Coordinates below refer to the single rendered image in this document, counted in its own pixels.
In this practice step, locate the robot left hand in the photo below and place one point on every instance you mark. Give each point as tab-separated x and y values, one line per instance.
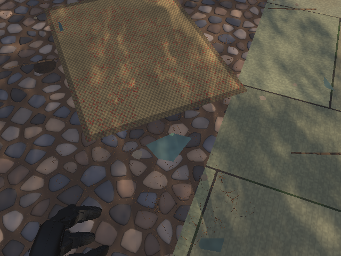
53	240

